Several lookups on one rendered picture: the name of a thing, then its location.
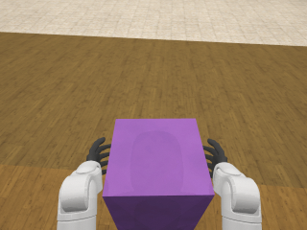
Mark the carton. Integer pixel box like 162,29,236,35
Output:
102,118,215,230

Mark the right robot forearm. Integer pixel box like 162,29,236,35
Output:
212,162,262,230

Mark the right robot hand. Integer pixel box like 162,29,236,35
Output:
202,138,228,178

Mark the left robot forearm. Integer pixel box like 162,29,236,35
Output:
57,160,103,230

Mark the left robot hand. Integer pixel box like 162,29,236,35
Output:
86,137,111,175

